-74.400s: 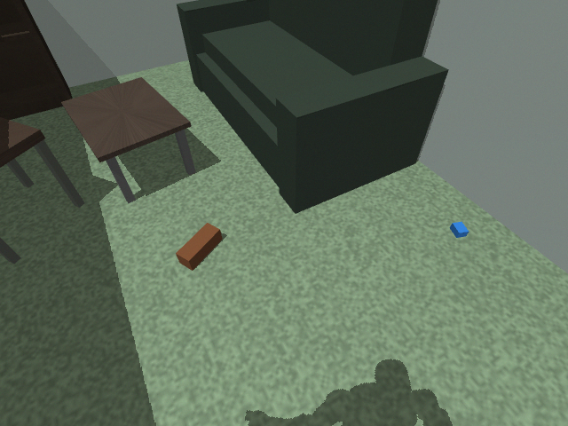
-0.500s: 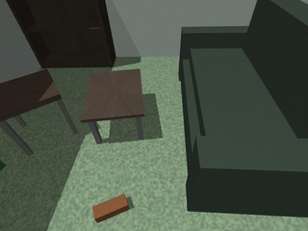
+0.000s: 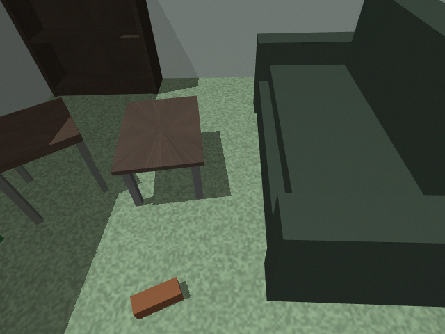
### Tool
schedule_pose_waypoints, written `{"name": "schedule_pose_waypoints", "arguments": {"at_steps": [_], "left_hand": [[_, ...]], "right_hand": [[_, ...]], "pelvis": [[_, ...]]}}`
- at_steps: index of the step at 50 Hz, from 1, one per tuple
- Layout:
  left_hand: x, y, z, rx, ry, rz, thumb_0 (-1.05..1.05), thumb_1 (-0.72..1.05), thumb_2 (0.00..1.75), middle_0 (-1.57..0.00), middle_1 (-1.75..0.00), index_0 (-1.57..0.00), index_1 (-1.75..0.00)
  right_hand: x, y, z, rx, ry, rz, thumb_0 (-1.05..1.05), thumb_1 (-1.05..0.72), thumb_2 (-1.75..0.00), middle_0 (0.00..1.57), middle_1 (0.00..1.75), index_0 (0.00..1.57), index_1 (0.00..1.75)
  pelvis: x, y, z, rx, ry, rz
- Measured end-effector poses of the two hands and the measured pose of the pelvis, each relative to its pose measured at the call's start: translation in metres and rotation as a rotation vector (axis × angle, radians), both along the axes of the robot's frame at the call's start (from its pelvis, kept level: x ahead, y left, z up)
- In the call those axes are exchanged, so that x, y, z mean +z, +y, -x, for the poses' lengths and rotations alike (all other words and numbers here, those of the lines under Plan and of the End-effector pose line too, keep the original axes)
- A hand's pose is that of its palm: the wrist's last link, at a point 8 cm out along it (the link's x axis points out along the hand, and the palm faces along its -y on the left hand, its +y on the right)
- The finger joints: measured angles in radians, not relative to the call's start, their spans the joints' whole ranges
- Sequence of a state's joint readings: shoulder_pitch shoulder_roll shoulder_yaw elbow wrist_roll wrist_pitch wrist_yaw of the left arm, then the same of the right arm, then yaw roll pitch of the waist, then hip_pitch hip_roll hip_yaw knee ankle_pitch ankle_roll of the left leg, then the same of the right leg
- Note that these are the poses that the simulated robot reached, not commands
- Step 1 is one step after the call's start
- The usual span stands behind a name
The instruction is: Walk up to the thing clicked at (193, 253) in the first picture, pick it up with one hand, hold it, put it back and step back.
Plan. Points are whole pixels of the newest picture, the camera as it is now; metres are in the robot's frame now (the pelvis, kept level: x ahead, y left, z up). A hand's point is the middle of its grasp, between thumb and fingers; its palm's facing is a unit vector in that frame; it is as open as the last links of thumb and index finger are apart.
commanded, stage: stand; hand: left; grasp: from above
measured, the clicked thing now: (157, 297) +0.43 +0.35 -0.74
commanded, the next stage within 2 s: step back in 1.20 s
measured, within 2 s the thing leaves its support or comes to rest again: neither
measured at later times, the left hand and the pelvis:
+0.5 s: hand out of the picture +0.08 +0.25 -0.16, palm faces +0.01 -0.94 -0.35, open 7.4 cm; pelvis +0.01 +0.00 +0.00, yaw +0 degrees
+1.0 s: hand out of the picture +0.08 +0.25 -0.16, palm faces +0.00 -0.94 -0.34, open 7.4 cm; pelvis +0.01 +0.00 +0.00, yaw -1 degrees
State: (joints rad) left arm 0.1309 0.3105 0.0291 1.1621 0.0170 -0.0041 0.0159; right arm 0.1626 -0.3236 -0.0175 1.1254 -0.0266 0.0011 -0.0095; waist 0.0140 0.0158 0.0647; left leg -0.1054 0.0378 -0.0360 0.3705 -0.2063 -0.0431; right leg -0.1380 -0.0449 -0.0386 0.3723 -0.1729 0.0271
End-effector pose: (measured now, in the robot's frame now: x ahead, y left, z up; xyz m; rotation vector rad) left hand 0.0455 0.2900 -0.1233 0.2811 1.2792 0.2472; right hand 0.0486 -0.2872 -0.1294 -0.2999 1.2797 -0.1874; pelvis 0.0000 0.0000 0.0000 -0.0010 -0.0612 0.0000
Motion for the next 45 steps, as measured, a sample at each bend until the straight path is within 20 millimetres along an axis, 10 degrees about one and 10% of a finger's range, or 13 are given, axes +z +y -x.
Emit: {"name": "schedule_pose_waypoints", "arguments": {"at_steps": [45], "left_hand": [[0.006, 0.002, -0.028, -0.032, -0.032, -0.002, 0.01, 0.90, 0.90, -0.20, -0.30, -0.20, -0.30]], "right_hand": [[0.004, -0.006, -0.018, 0.002, -0.027, 0.002, 0.01, -0.91, -0.90, 0.21, 0.30, 0.20, 0.30]], "pelvis": [[0.002, -0.002, -0.008, -0.012, 0.017, -0.002]]}}
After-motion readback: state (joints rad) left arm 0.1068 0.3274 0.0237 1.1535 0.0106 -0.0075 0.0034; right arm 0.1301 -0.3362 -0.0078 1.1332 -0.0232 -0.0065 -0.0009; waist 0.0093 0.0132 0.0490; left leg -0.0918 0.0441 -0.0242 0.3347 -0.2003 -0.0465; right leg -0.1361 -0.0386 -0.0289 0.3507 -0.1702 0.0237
